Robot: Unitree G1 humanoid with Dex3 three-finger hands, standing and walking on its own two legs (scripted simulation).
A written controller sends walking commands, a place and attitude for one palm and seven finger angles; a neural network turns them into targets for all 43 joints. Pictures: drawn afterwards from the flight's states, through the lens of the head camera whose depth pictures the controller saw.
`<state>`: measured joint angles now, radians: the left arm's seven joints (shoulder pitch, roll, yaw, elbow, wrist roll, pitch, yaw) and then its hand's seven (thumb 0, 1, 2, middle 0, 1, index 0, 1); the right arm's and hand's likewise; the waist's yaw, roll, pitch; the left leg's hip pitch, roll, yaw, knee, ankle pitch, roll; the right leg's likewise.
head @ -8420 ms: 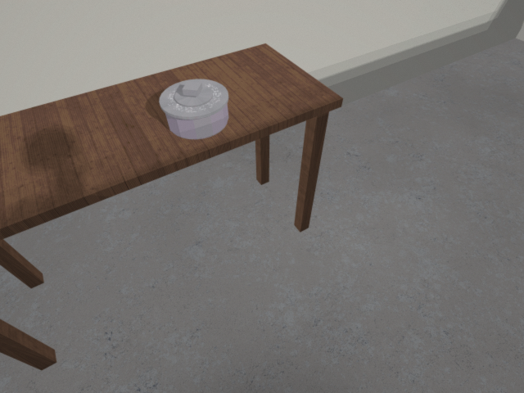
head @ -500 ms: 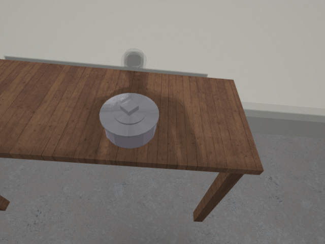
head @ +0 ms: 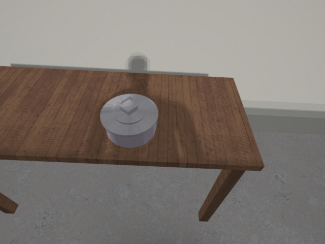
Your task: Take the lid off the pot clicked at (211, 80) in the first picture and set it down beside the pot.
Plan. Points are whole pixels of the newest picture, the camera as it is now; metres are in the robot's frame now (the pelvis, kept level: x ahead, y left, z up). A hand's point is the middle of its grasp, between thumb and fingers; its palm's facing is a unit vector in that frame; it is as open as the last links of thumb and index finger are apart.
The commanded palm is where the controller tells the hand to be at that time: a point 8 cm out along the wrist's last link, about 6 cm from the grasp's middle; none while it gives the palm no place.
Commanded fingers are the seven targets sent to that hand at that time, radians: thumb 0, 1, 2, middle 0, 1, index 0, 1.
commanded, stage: come to a stop and stand still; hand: left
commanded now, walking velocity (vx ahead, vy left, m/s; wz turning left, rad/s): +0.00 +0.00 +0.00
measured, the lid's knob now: (128, 107) +0.49 +0.14 +0.04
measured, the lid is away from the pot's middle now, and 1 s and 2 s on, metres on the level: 0.00 0.00 0.00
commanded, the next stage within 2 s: look again from close up in 0.12 s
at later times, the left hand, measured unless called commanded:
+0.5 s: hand out of the picture +0.01 +0.15 -0.18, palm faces +0.01 -0.99 -0.15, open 7.4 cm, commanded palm none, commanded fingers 0.00 0.90 0.90 -0.20 -0.30 -0.20 -0.30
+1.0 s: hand out of the picture +0.00 +0.15 -0.18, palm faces +0.00 -0.99 -0.15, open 7.4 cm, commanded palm none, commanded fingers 0.00 0.90 0.90 -0.20 -0.30 -0.20 -0.30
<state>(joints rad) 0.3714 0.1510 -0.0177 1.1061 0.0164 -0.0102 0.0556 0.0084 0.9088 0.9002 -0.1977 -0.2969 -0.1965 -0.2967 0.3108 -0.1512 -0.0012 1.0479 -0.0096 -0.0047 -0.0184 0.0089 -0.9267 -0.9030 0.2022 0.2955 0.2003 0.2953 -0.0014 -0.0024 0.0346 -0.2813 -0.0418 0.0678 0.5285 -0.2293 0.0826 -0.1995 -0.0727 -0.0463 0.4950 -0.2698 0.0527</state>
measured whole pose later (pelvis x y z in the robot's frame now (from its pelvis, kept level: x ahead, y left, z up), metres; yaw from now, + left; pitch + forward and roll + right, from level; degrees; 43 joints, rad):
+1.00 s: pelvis +0.02 -0.01 +0.00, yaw -2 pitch -1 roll -1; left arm 0.35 0.15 -0.01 1.07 0.02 -0.01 0.05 0.01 0.91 0.90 -0.20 -0.30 -0.20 -0.30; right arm 0.29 -0.13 0.00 1.11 0.00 -0.02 -0.02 0.01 -0.93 -0.90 0.20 0.30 0.20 0.30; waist 0.01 -0.04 0.03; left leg -0.24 -0.02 0.09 0.48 -0.23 0.06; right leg -0.17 -0.05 -0.02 0.44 -0.26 0.05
